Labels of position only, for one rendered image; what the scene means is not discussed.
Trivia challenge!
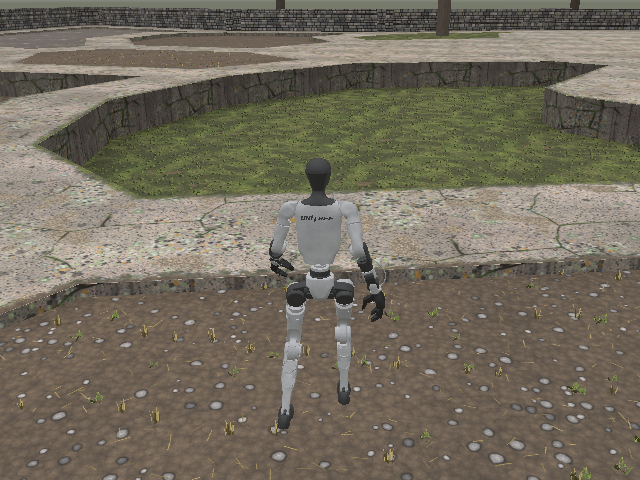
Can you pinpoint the right robot hand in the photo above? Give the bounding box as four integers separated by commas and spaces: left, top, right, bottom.
362, 291, 385, 322

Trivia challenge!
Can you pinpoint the right robot shin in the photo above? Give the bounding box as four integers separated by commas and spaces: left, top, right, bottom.
337, 326, 351, 392

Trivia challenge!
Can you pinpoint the left robot hand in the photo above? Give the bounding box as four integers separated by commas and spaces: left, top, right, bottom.
270, 258, 294, 277

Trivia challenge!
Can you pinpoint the right robot upper arm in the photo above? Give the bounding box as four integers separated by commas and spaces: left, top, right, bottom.
339, 201, 366, 258

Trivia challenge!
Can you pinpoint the robot left forearm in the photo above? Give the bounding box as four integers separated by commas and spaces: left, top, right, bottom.
269, 239, 283, 266

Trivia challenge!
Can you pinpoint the left robot upper arm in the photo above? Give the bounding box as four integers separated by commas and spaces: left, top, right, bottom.
271, 201, 299, 254

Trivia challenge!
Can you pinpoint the left robot thigh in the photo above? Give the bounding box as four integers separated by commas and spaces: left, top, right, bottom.
286, 281, 307, 361

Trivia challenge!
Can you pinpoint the robot right forearm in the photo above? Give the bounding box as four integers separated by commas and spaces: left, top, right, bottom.
357, 242, 382, 294

